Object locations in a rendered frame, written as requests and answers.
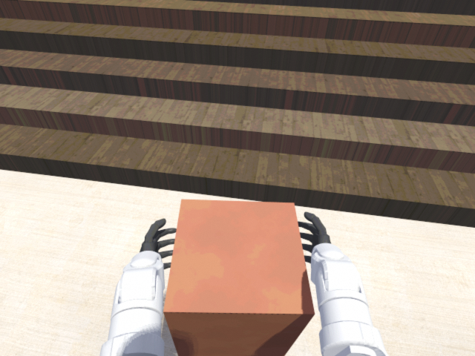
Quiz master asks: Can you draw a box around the robot left forearm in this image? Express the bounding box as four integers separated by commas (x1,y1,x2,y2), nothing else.
100,251,165,356

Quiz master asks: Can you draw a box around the carton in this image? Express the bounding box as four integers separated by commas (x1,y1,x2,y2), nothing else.
163,199,315,356

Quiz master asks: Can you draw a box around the right robot hand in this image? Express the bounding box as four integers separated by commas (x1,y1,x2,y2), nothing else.
298,212,331,264

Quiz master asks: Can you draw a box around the robot right forearm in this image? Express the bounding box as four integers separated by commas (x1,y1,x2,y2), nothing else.
311,243,388,356

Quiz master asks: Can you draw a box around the left robot hand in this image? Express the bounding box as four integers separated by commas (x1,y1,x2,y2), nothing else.
140,218,177,269

